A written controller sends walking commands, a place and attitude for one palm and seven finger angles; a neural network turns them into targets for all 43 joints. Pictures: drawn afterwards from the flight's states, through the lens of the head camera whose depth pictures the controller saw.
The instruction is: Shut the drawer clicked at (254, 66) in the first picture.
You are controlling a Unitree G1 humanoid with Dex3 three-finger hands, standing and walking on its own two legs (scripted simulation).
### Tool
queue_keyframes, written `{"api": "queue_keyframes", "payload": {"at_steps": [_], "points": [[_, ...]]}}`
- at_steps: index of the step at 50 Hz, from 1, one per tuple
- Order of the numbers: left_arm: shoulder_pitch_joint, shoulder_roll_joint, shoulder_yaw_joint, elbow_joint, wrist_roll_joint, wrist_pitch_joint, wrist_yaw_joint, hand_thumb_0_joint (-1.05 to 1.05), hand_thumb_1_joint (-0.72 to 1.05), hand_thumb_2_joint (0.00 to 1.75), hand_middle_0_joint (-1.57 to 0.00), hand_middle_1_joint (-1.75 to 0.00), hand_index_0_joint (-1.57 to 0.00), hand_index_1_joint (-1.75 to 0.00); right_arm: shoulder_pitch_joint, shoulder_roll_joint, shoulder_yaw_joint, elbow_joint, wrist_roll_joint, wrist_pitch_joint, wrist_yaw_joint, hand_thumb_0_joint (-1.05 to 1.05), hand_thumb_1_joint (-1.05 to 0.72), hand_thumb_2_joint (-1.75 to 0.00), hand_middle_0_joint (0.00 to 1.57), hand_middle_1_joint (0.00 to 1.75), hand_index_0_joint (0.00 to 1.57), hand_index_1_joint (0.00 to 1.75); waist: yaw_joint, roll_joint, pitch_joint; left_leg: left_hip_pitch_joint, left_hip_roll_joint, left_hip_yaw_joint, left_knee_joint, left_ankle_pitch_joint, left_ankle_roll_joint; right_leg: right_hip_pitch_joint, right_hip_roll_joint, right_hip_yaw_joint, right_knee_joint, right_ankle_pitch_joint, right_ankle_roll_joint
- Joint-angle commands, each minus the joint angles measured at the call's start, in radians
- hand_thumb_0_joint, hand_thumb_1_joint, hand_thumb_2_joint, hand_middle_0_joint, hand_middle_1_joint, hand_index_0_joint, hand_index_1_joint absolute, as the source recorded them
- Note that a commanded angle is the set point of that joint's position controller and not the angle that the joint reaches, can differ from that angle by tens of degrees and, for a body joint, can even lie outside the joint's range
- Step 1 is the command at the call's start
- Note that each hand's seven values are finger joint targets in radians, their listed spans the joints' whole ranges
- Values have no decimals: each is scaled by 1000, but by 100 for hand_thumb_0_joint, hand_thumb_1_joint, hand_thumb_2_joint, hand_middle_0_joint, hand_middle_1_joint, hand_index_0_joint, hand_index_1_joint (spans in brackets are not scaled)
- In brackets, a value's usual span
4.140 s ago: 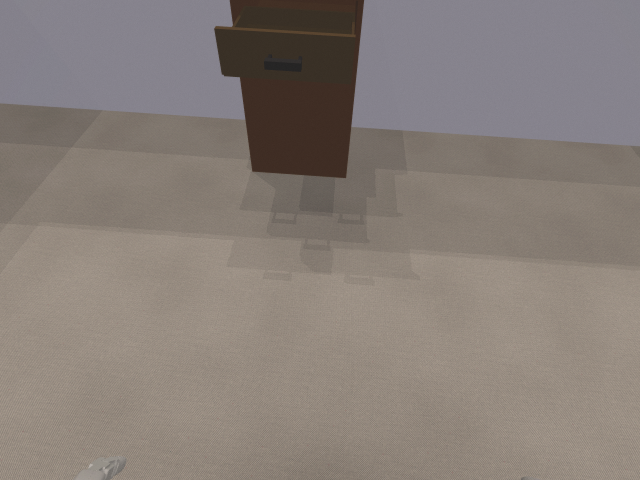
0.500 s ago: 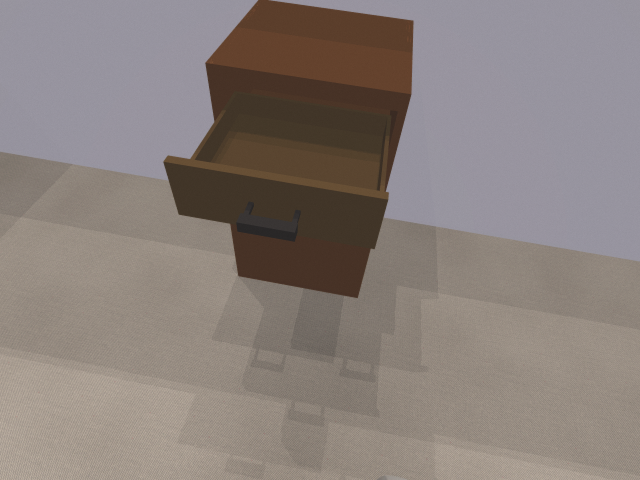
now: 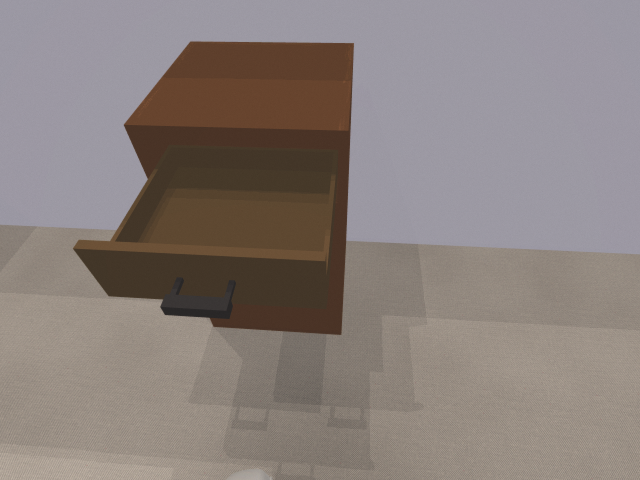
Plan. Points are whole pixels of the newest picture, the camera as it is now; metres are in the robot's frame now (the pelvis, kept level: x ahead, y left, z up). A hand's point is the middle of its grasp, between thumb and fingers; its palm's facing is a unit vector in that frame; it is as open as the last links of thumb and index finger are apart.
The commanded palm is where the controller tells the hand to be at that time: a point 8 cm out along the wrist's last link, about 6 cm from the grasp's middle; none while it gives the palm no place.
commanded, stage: take the last steps up to it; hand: left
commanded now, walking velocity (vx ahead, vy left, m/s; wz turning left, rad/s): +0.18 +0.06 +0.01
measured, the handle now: (201, 295) +0.41 +0.23 -0.07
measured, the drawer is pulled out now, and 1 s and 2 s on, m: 0.30 0.30 0.30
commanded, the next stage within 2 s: come to a stop and stand still in 0.14 s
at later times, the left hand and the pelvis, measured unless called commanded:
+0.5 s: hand out of the picture +0.10 +0.21 -0.19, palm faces +0.03 -0.98 -0.19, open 7.4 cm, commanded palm none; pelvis +0.09 +0.03 -0.01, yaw -1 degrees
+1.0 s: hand out of the picture +0.14 +0.19 -0.17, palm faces +0.02 -0.98 -0.22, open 7.3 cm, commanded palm none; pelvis +0.08 +0.01 +0.00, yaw -1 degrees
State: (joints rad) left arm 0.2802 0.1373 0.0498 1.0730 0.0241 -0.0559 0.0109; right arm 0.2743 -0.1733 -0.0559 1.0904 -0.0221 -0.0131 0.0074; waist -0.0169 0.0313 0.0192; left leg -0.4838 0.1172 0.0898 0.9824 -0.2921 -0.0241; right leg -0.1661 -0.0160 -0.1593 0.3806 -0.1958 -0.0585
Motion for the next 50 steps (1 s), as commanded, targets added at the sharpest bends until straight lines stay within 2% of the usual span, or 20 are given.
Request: {"api": "queue_keyframes", "payload": {"at_steps": [1,6,7,9,10,11,12,13,16,19,23,26,28,30,31,33,38,40,43,50], "points": [[80,143,18,-12,-3,-20,4,0,90,90,-20,-30,-20,-30,-1,-15,1,-56,0,-5,7,0,-90,-90,20,30,20,30,21,-128,55,-20,3,-10,-153,48,-9,0,-269,182,-220,127,-114],[103,161,25,8,1,-10,6,0,90,90,-20,-30,-20,-30,-81,-22,5,-91,2,-19,9,0,-90,-90,20,30,20,30,47,-129,62,74,-25,2,-327,27,3,20,-286,192,-169,132,-106],[106,160,26,15,-1,-6,6,0,90,90,-20,-30,-20,-30,-79,-27,7,-91,2,-22,7,0,-90,-90,20,30,20,30,43,-123,58,119,-35,8,-370,42,6,16,-278,190,-145,132,-98],[79,147,27,16,-3,5,7,0,90,90,-20,-30,-20,-30,10,-39,9,-63,1,-32,-1,0,-90,-90,20,30,20,30,2,-113,56,281,-54,24,-511,117,15,-48,-222,143,-51,69,-57],[97,115,19,17,-5,11,5,0,90,90,-20,-30,-20,-30,66,-75,5,-43,-1,-40,-8,0,-90,-90,20,30,20,30,-12,-8,22,397,-27,-13,-561,164,29,-102,-166,114,71,22,-31],[114,74,11,5,-10,13,1,0,90,90,-20,-30,-20,-30,139,-150,-10,-34,-11,-45,-18,0,-90,-90,20,30,20,30,-32,174,-21,498,130,-201,-624,234,94,-218,-70,40,258,-151,8],[102,48,5,-18,-8,12,1,0,90,90,-20,-30,-20,-30,185,-200,-17,-32,-9,-30,-24,0,-90,-90,20,30,20,30,-40,258,-33,512,265,-364,-703,285,188,-315,-1,-5,468,-404,35],[87,57,-1,-26,-1,22,11,0,90,90,-20,-30,-20,-30,172,-186,-7,-31,-8,-26,-35,0,-90,-90,20,30,20,30,-36,252,-30,451,291,-407,-729,298,214,-331,-16,80,595,-448,33],[95,33,-11,29,-13,36,14,0,90,90,-20,-30,-20,-30,-30,-85,30,-68,0,-29,-51,0,-90,-90,20,30,20,30,34,79,-18,311,207,-201,-703,570,192,-215,-80,157,548,-283,63],[109,39,-17,39,-17,61,20,0,90,90,-20,-30,-20,-30,-54,-101,24,-59,7,-21,-58,0,-90,-90,20,30,20,30,39,49,-50,315,181,-123,-675,720,180,-124,-65,134,408,-227,84],[89,73,-9,16,-7,80,23,0,90,90,-20,-30,-20,-30,-61,-124,4,-44,8,2,-57,0,-90,-90,20,30,20,30,37,82,-34,289,182,-128,-666,559,178,-96,-50,113,296,-171,77],[109,92,-2,5,-2,77,25,0,90,90,-20,-30,-20,-30,-74,-124,-7,-53,11,13,-52,0,-90,-90,20,30,20,30,55,70,-28,248,128,-102,-595,426,125,-30,-51,127,124,20,67],[63,149,-1,-17,2,62,30,0,90,90,-20,-30,-20,-30,-57,-69,-3,-59,19,18,-40,0,-90,-90,20,30,20,30,29,-52,-16,212,13,-50,-527,188,44,-29,-147,260,24,231,23],[1,191,6,-31,-5,49,29,0,90,90,-20,-30,-20,-30,-42,-42,2,-53,16,38,-32,0,-90,-90,20,30,20,30,7,-223,-22,255,-62,-2,-445,-12,-2,-101,-263,361,-57,277,-62],[-23,193,6,-41,-7,49,31,0,90,90,-20,-30,-20,-30,-35,-44,2,-49,14,45,-31,0,-90,-90,20,30,20,30,8,-214,-13,264,-62,-18,-410,-64,-5,-119,-279,365,-88,249,-88],[-59,188,6,-48,-9,51,32,0,90,90,-20,-30,-20,-30,-10,-41,6,-34,14,45,-31,0,-90,-90,20,30,20,30,-1,-166,-16,277,-58,-38,-419,-31,-4,-107,-264,340,-78,224,-95],[-88,169,9,-53,-11,60,30,0,90,90,-20,-30,-20,-30,29,-57,16,-13,8,38,-31,0,-90,-90,20,30,20,30,10,-115,35,309,-31,-76,-558,79,6,-154,-176,277,-82,-85,-20],[-95,164,11,-53,-11,70,28,0,90,90,-20,-30,-20,-30,26,-61,20,-12,4,32,-27,0,-90,-90,20,30,20,30,20,-38,69,262,-24,-98,-608,48,17,-159,-135,255,-71,-198,6],[-61,145,7,-44,-12,68,26,0,90,90,-20,-30,-20,-30,26,-64,24,-15,4,21,-29,0,-90,-90,20,30,20,30,39,-18,51,211,-9,-129,-674,17,34,-81,-97,221,-44,-149,26],[-20,114,-4,-11,-14,54,24,0,90,90,-20,-30,-20,-30,55,-56,32,4,6,7,-34,0,-90,-90,20,30,20,30,32,-3,10,237,-1,-131,-695,43,33,-45,-89,203,-39,-57,29]]}}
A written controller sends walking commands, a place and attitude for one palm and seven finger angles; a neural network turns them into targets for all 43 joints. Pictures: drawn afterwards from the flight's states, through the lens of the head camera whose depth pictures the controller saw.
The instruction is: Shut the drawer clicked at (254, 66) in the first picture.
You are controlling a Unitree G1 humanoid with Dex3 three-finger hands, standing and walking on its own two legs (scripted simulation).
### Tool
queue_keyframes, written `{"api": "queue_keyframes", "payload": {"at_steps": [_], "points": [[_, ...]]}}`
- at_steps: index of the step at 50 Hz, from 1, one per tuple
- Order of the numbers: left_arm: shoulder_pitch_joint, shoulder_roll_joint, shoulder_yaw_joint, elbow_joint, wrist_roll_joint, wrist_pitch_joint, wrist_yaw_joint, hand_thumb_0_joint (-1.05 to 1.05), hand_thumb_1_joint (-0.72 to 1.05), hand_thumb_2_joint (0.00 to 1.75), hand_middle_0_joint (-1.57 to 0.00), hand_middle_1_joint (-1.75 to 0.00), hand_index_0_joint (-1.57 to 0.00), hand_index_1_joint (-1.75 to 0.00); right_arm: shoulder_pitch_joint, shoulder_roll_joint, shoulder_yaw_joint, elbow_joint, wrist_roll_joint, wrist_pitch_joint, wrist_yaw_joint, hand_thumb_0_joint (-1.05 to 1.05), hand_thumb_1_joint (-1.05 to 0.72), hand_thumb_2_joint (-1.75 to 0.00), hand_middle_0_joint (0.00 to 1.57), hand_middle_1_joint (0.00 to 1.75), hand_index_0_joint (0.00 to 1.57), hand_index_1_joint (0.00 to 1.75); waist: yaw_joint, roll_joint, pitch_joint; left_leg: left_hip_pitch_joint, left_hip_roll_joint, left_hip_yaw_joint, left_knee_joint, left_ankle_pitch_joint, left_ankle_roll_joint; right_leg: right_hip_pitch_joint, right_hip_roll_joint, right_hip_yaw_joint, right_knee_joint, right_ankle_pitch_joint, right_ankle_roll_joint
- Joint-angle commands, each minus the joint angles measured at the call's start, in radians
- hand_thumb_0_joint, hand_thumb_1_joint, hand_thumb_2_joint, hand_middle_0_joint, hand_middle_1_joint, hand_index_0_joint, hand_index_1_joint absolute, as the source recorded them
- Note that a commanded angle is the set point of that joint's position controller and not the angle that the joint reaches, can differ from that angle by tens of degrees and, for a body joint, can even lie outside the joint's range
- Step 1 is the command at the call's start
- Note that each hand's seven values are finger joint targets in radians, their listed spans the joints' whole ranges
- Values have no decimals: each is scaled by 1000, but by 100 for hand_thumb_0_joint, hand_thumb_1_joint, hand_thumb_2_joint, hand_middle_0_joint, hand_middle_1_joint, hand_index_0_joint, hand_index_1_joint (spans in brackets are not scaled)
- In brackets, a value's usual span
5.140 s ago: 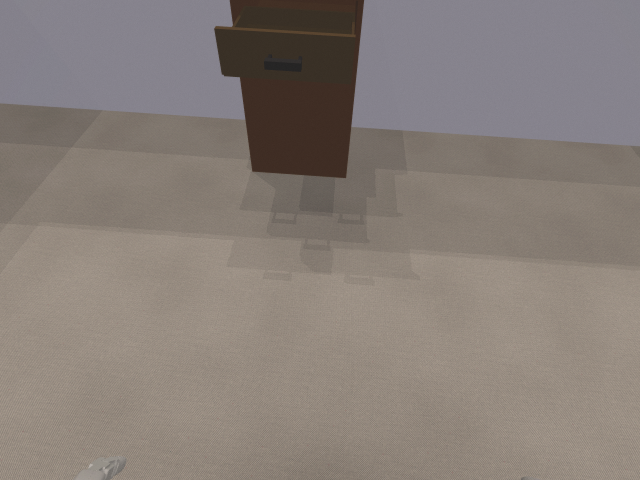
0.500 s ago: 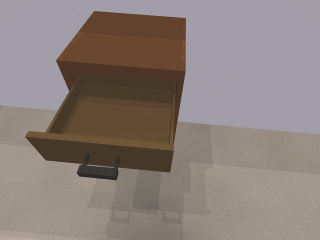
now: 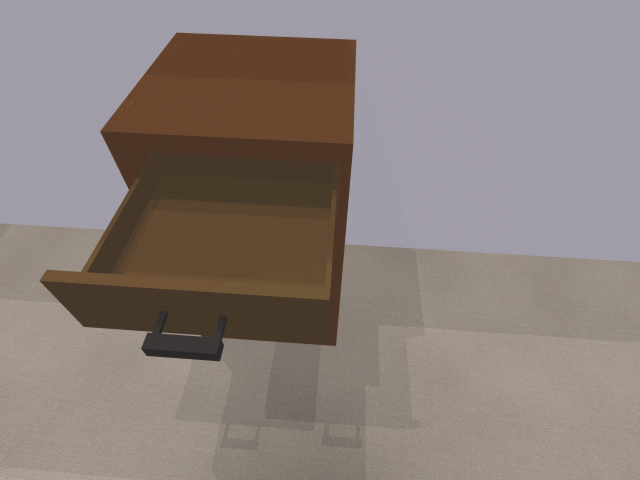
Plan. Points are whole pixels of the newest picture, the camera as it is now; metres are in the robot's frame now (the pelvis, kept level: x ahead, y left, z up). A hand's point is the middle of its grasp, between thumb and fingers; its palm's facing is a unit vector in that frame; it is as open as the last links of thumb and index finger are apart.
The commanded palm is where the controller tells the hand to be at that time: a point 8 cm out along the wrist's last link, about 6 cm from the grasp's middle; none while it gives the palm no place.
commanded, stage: come to a stop and stand still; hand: left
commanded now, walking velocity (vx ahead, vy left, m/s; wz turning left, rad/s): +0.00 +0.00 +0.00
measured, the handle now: (188, 333) +0.33 +0.22 -0.06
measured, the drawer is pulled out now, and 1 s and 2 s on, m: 0.30 0.30 0.29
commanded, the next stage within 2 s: look again from close up in 0.70 s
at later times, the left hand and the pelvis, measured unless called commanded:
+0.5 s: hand out of the picture +0.07 +0.21 -0.18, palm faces +0.01 -0.98 -0.21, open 7.3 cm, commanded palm none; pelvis +0.03 +0.03 -0.01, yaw +0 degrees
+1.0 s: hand out of the picture +0.04 +0.22 -0.18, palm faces +0.00 -0.98 -0.21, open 7.4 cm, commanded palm none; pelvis +0.03 +0.04 +0.00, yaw -1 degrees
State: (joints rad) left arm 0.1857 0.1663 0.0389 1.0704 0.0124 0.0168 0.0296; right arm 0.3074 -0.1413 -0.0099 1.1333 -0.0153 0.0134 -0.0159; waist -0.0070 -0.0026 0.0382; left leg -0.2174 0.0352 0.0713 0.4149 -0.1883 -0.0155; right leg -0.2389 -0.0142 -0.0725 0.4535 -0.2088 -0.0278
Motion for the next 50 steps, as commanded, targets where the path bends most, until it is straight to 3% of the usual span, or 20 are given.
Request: {"api": "queue_keyframes", "payload": {"at_steps": [1,2,3,4,5,7,9,12,13,15,18,27,37,38,46,50], "points": [[85,82,4,-1,-2,-21,5,0,90,90,-20,-30,-20,-30,27,-88,-13,-37,1,-23,-11,0,-90,-90,20,30,20,30,21,30,-18,-14,81,-108,-124,-39,25,30,-93,115,-113,-23,-1],[88,80,2,5,-3,-24,5,0,90,90,-20,-30,-20,-30,31,-84,-12,-31,2,-23,-12,0,-90,-90,20,30,20,30,18,18,-18,-4,80,-106,-121,-30,24,28,-92,117,-116,-18,-1],[63,264,-22,-74,1,-51,3,0,90,90,-20,-30,-20,-30,-37,-192,-39,-133,-31,-21,-2,0,-90,-90,20,30,20,30,-13,31,93,-43,0,-107,-75,-62,37,-28,-52,130,-53,-128,-34],[94,193,-3,-78,4,-39,8,0,90,90,-20,-30,-20,-30,-34,-172,-50,-147,-21,-31,-4,0,-90,-90,20,30,20,30,20,39,-17,-56,61,-91,7,-208,33,-61,-116,146,-70,-289,-27],[103,163,-19,-80,8,-38,13,0,90,90,-20,-30,-20,-30,-16,-117,-41,-150,-20,-18,-1,0,-90,-90,20,30,20,30,-2,8,-74,-61,26,-84,74,-204,34,-61,-144,196,-113,-314,-38],[93,162,-19,-96,8,-41,18,0,90,90,-20,-30,-20,-30,33,-86,-33,-149,-12,-3,3,0,-90,-90,20,30,20,30,-22,-137,-55,-53,-3,-55,186,-157,20,-138,-201,264,-193,-399,-52],[65,153,-22,-109,7,-40,20,0,90,90,-20,-30,-20,-30,65,-90,-27,-146,-12,-7,7,0,-90,-90,20,30,20,30,-40,-139,-10,-21,10,-57,163,-123,29,-184,-180,222,-165,-357,-50],[89,131,-27,-98,4,-40,18,0,90,90,-20,-30,-20,-30,37,-106,-22,-146,-6,-24,3,0,-90,-90,20,30,20,30,-18,48,57,-75,50,-115,42,-70,41,-138,-100,136,-55,-182,-17],[120,122,-32,-96,6,-38,18,0,90,90,-20,-30,-20,-30,27,-116,-16,-147,-6,-29,2,0,-90,-90,20,30,20,30,1,69,40,-75,73,-133,18,-7,55,-81,-78,114,-23,-82,-9],[153,111,-32,-79,2,-44,19,0,90,90,-20,-30,-20,-30,11,-131,-14,-145,-1,-40,-4,0,-90,-90,20,30,20,30,13,76,-17,-41,81,-134,28,151,61,0,-76,87,18,58,0],[160,115,-34,-74,1,-42,20,0,90,90,-20,-30,-20,-30,3,-149,-15,-139,1,-42,-9,0,-90,-90,20,30,20,30,13,35,-55,23,85,-122,50,294,62,31,-79,84,38,159,4],[144,114,-32,-68,3,-31,22,0,90,90,-20,-30,-20,-30,-49,-159,-15,-129,4,-33,-9,0,-90,-90,20,30,20,30,12,25,-8,38,75,-119,2,218,60,36,-90,80,-5,123,21],[144,113,-31,-49,5,-28,21,0,90,90,-20,-30,-20,-30,-44,-162,-15,-100,6,-35,-8,0,-90,-90,20,30,20,30,9,12,-9,76,78,-117,-37,211,58,42,-96,77,-32,115,28],[136,120,-30,-48,4,-27,20,0,90,90,-20,-30,-20,-30,-36,-165,-16,-95,7,-36,-8,0,-90,-90,20,30,20,30,8,34,-13,77,81,-123,-51,226,58,48,-92,71,-27,111,28],[157,103,-32,-18,5,-29,21,0,90,90,-20,-30,-20,-30,-10,-147,-12,-58,9,-37,-8,0,-90,-90,20,30,20,30,10,1,8,71,77,-119,-66,155,58,42,-101,79,-53,96,26],[165,98,-33,-7,5,-28,21,0,90,90,-20,-30,-20,-30,3,-140,-10,-41,11,-36,-8,0,-90,-90,20,30,20,30,10,19,30,56,79,-124,-87,90,58,28,-97,80,-60,58,24]]}}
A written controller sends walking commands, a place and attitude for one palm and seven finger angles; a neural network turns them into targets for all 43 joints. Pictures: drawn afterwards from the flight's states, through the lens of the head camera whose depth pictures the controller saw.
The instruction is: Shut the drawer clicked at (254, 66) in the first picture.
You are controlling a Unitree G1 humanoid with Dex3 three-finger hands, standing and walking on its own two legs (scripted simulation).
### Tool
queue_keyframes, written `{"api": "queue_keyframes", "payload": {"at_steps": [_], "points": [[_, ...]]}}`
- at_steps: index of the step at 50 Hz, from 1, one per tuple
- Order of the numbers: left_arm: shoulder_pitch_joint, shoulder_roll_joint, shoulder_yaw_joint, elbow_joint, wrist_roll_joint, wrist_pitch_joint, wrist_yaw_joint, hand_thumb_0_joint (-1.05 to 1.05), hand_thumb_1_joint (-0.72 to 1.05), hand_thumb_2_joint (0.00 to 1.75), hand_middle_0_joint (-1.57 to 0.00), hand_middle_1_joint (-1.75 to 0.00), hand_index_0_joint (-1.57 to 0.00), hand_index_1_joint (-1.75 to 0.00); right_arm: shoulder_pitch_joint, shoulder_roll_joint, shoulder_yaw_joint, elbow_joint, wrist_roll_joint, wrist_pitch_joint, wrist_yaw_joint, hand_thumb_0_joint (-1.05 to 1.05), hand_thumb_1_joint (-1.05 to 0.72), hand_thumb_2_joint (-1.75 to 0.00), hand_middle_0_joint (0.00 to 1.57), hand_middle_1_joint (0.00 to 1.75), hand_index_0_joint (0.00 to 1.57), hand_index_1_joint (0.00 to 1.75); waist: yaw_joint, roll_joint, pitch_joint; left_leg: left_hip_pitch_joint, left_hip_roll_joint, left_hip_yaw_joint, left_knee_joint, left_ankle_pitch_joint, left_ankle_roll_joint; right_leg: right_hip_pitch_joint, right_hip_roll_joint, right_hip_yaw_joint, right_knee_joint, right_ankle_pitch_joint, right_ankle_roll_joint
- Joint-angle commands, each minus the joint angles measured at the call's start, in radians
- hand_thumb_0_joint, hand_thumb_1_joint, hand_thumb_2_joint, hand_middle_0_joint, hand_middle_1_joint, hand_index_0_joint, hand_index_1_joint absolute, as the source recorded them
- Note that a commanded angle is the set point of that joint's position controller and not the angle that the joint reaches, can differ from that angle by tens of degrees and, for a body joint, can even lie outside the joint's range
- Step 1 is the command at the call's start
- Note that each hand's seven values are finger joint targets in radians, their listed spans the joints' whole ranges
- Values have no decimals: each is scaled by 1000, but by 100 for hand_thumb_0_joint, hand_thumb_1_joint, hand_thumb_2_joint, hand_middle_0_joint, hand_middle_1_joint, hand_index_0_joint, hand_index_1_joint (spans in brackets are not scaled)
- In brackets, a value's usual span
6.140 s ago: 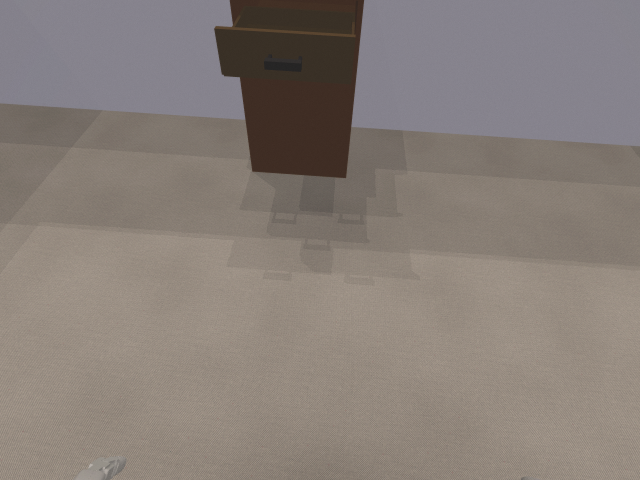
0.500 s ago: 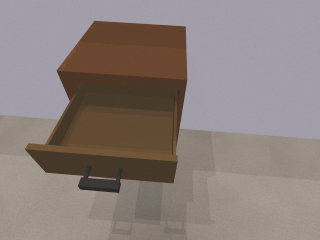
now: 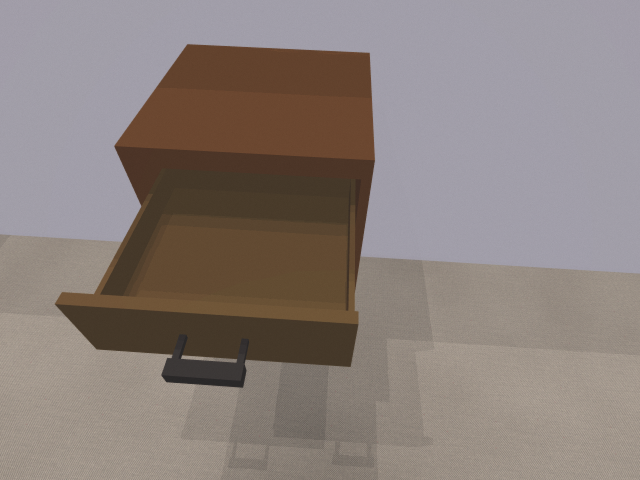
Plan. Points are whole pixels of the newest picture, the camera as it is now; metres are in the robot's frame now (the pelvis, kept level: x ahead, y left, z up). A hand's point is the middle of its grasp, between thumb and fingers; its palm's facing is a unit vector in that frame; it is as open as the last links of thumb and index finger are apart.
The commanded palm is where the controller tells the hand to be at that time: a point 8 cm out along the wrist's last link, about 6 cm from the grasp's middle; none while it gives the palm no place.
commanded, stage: look again from close up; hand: left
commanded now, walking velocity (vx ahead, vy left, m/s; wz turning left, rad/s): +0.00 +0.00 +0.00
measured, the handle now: (209, 357) +0.29 +0.18 -0.06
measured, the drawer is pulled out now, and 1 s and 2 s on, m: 0.30 0.29 0.29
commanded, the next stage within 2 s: raise the hand and make a fist in 0.30 s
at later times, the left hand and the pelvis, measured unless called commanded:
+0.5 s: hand out of the picture +0.06 +0.17 -0.13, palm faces +0.19 -0.95 -0.25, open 7.2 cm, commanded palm +0.08 +0.20 -0.07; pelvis -0.01 -0.02 +0.00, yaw +0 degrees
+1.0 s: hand out of the picture +0.12 +0.13 -0.03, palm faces +0.03 -1.00 -0.05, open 5.0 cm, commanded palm +0.09 +0.20 -0.03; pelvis -0.04 -0.05 -0.09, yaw +4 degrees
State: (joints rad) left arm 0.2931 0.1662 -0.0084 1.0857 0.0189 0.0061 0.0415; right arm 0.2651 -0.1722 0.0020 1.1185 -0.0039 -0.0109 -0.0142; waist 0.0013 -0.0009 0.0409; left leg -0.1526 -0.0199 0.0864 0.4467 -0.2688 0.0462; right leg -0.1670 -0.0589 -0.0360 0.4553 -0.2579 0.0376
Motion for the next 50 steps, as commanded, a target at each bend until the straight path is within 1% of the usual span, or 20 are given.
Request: {"api": "queue_keyframes", "payload": {"at_steps": [1,19,20,21,22,23,24,25,26,27,28,30,32,34,36,38,40,44,47,50], "points": [[63,94,13,-17,-1,-18,9,0,90,90,-20,-30,-20,-30,46,-105,-22,-22,-1,-12,-9,0,-90,-90,20,30,20,30,3,15,28,-8,134,-136,-121,160,-4,-47,-55,43,-63,107,-41],[90,69,15,1,-1,-24,12,0,90,90,-20,-30,-20,-30,87,-64,-22,17,1,-14,-12,0,-90,-90,20,30,20,30,1,3,26,-6,135,-115,-98,159,-5,-79,-52,68,-65,128,-53],[112,96,13,32,8,-43,41,0,90,90,-20,-30,-20,-30,14,-93,-15,-68,1,-24,-6,0,-90,-90,20,30,20,30,13,-117,59,-126,153,-95,91,308,-35,-51,-87,85,-54,420,-51],[-592,272,96,-1511,-199,-257,28,0,90,90,-22,-32,-22,-32,28,-264,-40,-422,49,-171,-51,0,-90,-90,20,30,20,30,-99,94,-461,172,38,-87,-25,302,-25,29,21,9,34,310,-58],[-172,214,99,-1261,-117,-207,81,0,90,90,-24,-34,-24,-34,-70,-179,-17,-367,37,-267,-80,0,-90,-90,20,30,20,30,2,253,-445,181,70,-75,-33,373,-30,-22,45,-17,94,120,-80],[109,14,-20,-1107,-141,-66,124,0,90,90,-26,-37,-26,-37,-70,-138,-31,-365,55,-305,-67,0,-90,-90,20,30,20,30,-27,229,-263,39,78,-105,-60,296,-71,-134,39,-63,111,-12,-63],[89,-84,-94,-1135,-158,-50,105,0,90,90,-28,-39,-28,-39,-33,-158,-25,-344,57,-318,-63,0,-90,-90,20,30,20,30,-42,128,-126,-44,65,-108,-44,158,-58,-164,43,-71,95,-3,-59],[51,-50,-75,-1192,-174,-87,89,0,90,90,-30,-41,-30,-41,-66,-181,-38,-403,56,-338,-65,0,-90,-90,20,30,20,30,-58,80,-20,-128,50,-121,-5,29,-43,-208,42,-77,61,-21,-53],[54,1,-27,-1175,-164,-135,74,0,90,90,-32,-43,-32,-43,-65,-204,-48,-431,40,-351,-61,0,-90,-90,20,30,20,30,-78,-18,-5,-194,32,-128,38,-54,-35,-262,46,-81,57,-79,-52],[123,-34,-28,-1109,-168,-188,43,0,90,90,-34,-45,-34,-45,-69,-200,-57,-467,25,-359,-55,0,-90,-90,20,30,20,30,-71,-134,12,-259,23,-128,88,-82,-33,-323,52,-91,81,-135,-50],[258,-38,6,-1057,-178,-248,2,0,90,90,-36,-47,-36,-47,-88,-192,-70,-509,22,-364,-42,0,-90,-90,20,30,20,30,-20,-154,-24,-295,16,-105,131,-74,-41,-333,51,-84,105,-177,-57],[426,-51,48,-971,-210,-388,-111,0,90,90,-40,-52,-40,-52,-120,-177,-87,-569,16,-357,-16,0,-90,-90,20,30,20,30,32,-261,-56,-426,9,-77,235,-81,-53,-404,55,-72,196,-225,-58],[458,9,129,-979,-234,-547,-235,0,90,90,-44,-56,-44,-56,-152,-179,-107,-623,17,-347,13,0,-90,-90,20,30,20,30,50,-223,-117,-523,-3,-59,336,-62,-60,-415,49,-41,293,-162,-66],[365,86,177,-1107,-234,-685,-320,0,90,90,-48,-60,-48,-60,-159,-178,-112,-670,19,-350,32,0,-90,-90,20,30,20,30,48,-46,-217,-577,-8,-49,433,-43,-53,-444,35,7,388,-106,-77],[306,141,217,-1198,-247,-756,-366,0,90,90,-52,-65,-52,-65,-164,-166,-114,-707,19,-359,27,0,-90,-90,20,30,20,30,44,48,-299,-603,0,-47,512,-49,-39,-502,37,53,443,-142,-80],[225,142,220,-1337,-287,-746,-368,0,90,90,-56,-69,-56,-69,-150,-167,-108,-730,24,-357,15,0,-90,-90,20,30,20,30,19,103,-318,-605,5,-59,546,-90,-32,-547,40,72,447,-208,-78],[204,111,189,-1389,-311,-704,-364,0,90,90,-60,-73,-60,-73,-154,-168,-98,-755,37,-351,-4,0,-90,-90,20,30,20,30,-7,93,-282,-634,7,-76,560,-186,-24,-595,40,87,409,-350,-73],[159,148,178,-1448,-296,-591,-361,0,90,90,-68,-82,-68,-82,-111,-176,-88,-745,44,-327,-38,0,-90,-90,20,30,20,30,-45,58,-309,-633,21,-97,592,-132,-9,-574,50,82,408,-250,-63],[180,147,169,-1434,-287,-504,-386,0,90,90,-74,-88,-74,-88,-113,-168,-81,-743,49,-317,-47,0,-90,-90,20,30,20,30,-38,44,-319,-624,24,-104,581,-87,-7,-535,51,71,403,-184,-57],[256,166,225,-1406,-296,-419,-384,0,90,90,-80,-95,-80,-95,-133,-150,-76,-748,52,-293,-49,0,-90,-90,20,30,20,30,-4,27,-355,-607,19,-104,552,-37,-13,-455,43,64,389,-126,-51]]}}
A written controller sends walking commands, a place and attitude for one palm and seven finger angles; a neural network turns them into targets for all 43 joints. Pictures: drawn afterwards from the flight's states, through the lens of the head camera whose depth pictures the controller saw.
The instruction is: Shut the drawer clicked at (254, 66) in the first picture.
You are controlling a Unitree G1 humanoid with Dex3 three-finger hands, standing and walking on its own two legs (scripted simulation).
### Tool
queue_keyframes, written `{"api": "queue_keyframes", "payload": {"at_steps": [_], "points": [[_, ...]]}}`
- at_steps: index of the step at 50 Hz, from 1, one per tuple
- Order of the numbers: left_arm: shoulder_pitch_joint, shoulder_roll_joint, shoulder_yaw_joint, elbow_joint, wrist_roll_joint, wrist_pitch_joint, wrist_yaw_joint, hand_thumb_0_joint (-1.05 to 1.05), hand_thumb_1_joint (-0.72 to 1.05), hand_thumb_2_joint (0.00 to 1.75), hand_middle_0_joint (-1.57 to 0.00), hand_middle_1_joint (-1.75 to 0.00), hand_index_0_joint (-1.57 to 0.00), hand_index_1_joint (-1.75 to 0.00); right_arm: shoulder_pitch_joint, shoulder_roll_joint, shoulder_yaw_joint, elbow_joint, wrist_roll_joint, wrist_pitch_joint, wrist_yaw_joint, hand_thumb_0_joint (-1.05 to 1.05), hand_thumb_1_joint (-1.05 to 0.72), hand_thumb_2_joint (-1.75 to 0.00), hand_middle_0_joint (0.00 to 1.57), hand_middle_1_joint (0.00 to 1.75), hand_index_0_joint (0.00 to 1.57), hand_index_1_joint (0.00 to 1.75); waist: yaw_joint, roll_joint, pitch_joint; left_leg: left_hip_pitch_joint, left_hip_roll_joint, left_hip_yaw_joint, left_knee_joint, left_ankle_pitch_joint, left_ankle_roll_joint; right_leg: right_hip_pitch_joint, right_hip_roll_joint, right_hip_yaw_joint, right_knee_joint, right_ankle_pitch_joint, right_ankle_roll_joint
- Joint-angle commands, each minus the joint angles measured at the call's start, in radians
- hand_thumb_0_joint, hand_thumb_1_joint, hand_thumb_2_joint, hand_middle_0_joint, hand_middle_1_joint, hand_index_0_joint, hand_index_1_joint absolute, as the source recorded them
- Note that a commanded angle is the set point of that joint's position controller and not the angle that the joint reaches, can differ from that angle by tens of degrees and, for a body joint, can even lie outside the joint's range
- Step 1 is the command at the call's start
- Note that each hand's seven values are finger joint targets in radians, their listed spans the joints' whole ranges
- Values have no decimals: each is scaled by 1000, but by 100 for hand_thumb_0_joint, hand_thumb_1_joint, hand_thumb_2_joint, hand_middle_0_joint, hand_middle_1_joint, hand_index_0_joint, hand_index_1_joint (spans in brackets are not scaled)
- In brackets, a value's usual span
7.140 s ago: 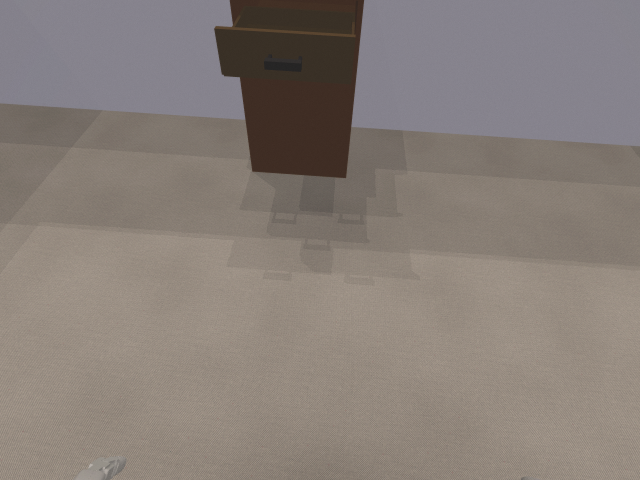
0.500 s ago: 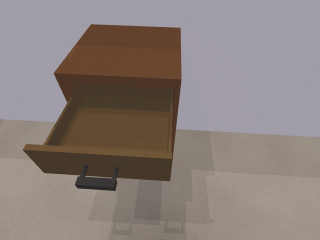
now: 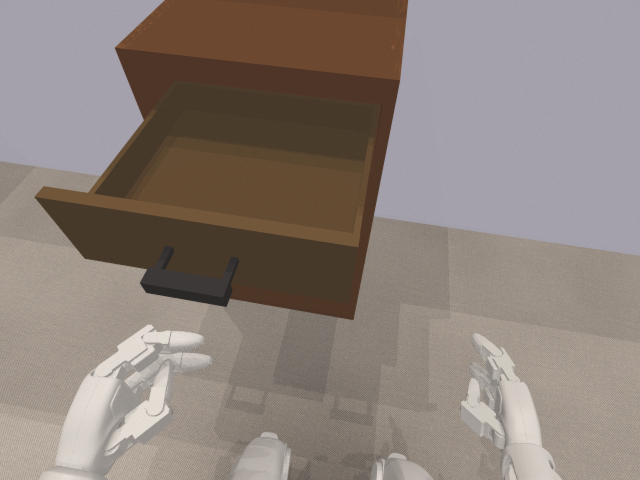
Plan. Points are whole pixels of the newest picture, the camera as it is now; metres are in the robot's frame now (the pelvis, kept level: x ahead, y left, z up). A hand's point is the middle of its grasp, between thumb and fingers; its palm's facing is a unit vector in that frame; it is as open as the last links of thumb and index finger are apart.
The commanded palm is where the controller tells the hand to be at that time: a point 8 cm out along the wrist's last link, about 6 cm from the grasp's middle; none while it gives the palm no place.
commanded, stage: raise the hand and make a fist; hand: left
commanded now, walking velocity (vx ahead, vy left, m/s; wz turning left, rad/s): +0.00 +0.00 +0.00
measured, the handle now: (193, 272) +0.35 +0.21 +0.03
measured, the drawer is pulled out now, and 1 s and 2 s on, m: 0.29 0.29 0.29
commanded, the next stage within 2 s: bring the fist close to the handle in 1.30 s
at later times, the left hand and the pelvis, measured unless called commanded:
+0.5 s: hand (147, 392) +0.18 +0.19 +0.09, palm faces -0.05 -1.00 -0.05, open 3.1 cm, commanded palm +0.14 +0.25 +0.10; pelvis +0.02 +0.02 +0.02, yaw -1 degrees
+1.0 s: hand (128, 393) +0.17 +0.19 +0.13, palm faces -0.04 -1.00 -0.06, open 3.2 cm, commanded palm +0.13 +0.25 +0.13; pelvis +0.03 +0.04 +0.03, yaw -1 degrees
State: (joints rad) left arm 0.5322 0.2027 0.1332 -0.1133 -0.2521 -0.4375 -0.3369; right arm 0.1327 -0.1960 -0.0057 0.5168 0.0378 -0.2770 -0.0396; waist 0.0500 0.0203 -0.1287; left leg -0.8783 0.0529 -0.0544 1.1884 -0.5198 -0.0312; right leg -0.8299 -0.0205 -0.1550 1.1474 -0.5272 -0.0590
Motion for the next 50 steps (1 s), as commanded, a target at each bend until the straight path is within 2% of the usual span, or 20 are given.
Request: {"api": "queue_keyframes", "payload": {"at_steps": [1,3,4,8,11,13,17,20,26,27,29,31,34,37,38,42,43,45,47,50], "points": [[44,123,94,-209,-33,41,-3,0,90,90,-82,-97,-82,-97,-10,-119,-68,-148,11,-21,-24,0,-90,-90,20,30,20,30,-44,-17,-197,124,-54,36,-199,232,64,233,3,181,-305,168,49],[119,138,148,-159,-36,68,19,0,90,90,-86,-101,-86,-101,-35,-108,-71,-140,10,-7,-26,0,-90,-90,20,30,20,30,-22,-56,-184,123,-53,33,-214,254,60,264,2,170,-309,205,52],[117,101,111,-190,-43,65,23,0,90,90,-88,-104,-88,-104,-27,-101,-62,-147,8,-5,-24,0,-90,-90,20,30,20,30,-28,-52,-176,121,-57,33,-224,251,60,263,-3,165,-310,202,56],[139,132,143,-204,-41,18,52,0,90,90,-96,-112,-96,-112,-36,-102,-69,-133,6,-12,-25,0,-90,-90,20,30,20,30,-28,-76,-140,123,-54,32,-239,233,57,250,-3,164,-323,158,56],[136,100,90,-257,-46,-29,42,0,90,90,-102,-119,-102,-119,-12,-109,-68,-139,9,-29,-19,0,-90,-90,20,30,20,30,-45,-31,-130,142,-57,36,-246,214,58,217,-2,160,-327,117,52],[142,111,91,-261,-43,-46,44,0,90,90,-106,-123,-106,-123,-12,-117,-70,-133,9,-36,-20,0,-90,-90,20,30,20,30,-51,-61,-122,143,-53,31,-244,206,61,206,1,157,-332,97,50],[151,108,70,-312,-38,-59,50,0,90,90,-114,-132,-114,-132,10,-126,-75,-142,14,-49,-19,0,-90,-90,20,30,20,30,-49,3,-134,181,-53,29,-271,193,60,188,8,129,-317,83,41],[210,105,64,-344,-27,-39,72,0,90,90,-120,-138,-120,-138,12,-125,-75,-155,14,-42,-13,0,-90,-90,20,30,20,30,-38,25,-160,215,-52,29,-290,231,60,211,13,103,-300,155,39],[257,100,53,-389,-6,15,107,0,90,90,-132,-151,-132,-151,7,-118,-69,-185,18,-10,-3,0,-90,-90,20,30,20,30,-31,52,-126,248,-46,28,-326,261,56,229,23,71,-299,206,36],[254,74,16,-417,-3,20,106,0,90,90,-134,-153,-134,-153,9,-118,-64,-195,16,-9,0,0,-90,-90,20,30,20,30,-39,51,-122,264,-45,24,-329,278,57,225,24,62,-296,226,38],[292,75,18,-417,6,38,112,0,90,90,-138,-158,-138,-158,9,-114,-64,-199,15,1,5,0,-90,-90,20,30,20,30,-32,42,-122,274,-40,22,-332,314,57,236,27,57,-293,258,38],[272,74,0,-451,7,46,110,0,90,90,-140,-160,-140,-160,9,-116,-59,-210,15,5,9,0,-90,-90,20,30,20,30,-44,39,-103,276,-39,17,-337,296,55,224,28,52,-298,245,40],[283,61,-28,-486,19,54,115,0,90,90,-140,-160,-140,-160,9,-117,-51,-223,13,8,14,0,-90,-90,20,30,20,30,-45,50,-86,289,-35,11,-347,290,55,216,31,47,-297,229,40],[294,75,-13,-505,22,63,121,0,90,90,-140,-160,-140,-160,15,-114,-51,-229,14,15,14,0,-90,-90,20,30,20,30,-43,12,-90,284,-34,7,-347,287,53,224,33,43,-297,229,41],[295,75,-21,-511,29,67,124,0,90,90,-140,-160,-140,-160,4,-116,-46,-229,12,16,14,0,-90,-90,20,30,20,30,-40,39,-84,286,-36,6,-350,286,54,224,32,46,-297,226,40],[313,70,-25,-541,19,76,122,0,90,90,-140,-160,-140,-160,12,-109,-42,-242,19,15,13,0,-90,-90,20,30,20,30,-40,20,-87,288,-35,6,-358,264,53,232,32,45,-308,210,40],[305,91,-3,-538,20,80,124,0,90,90,-140,-160,-140,-160,6,-111,-42,-237,20,15,10,0,-90,-90,20,30,20,30,-38,27,-85,286,-36,7,-358,263,54,239,33,50,-314,210,38],[306,73,-22,-557,18,85,121,0,90,90,-140,-160,-140,-160,13,-110,-38,-243,23,13,10,0,-90,-90,20,30,20,30,-39,43,-82,296,-36,6,-368,255,52,238,31,46,-316,198,39],[306,73,-17,-530,13,94,119,0,90,90,-140,-160,-140,-160,12,-111,-38,-238,23,9,8,0,-90,-90,20,30,20,30,-41,12,-67,281,-38,5,-367,239,52,239,32,47,-324,189,40],[322,68,-13,-518,12,94,120,0,90,90,-140,-160,-140,-160,8,-112,-40,-235,23,4,5,0,-90,-90,20,30,20,30,-33,9,-72,278,-41,11,-367,244,52,254,30,52,-327,196,39]]}}
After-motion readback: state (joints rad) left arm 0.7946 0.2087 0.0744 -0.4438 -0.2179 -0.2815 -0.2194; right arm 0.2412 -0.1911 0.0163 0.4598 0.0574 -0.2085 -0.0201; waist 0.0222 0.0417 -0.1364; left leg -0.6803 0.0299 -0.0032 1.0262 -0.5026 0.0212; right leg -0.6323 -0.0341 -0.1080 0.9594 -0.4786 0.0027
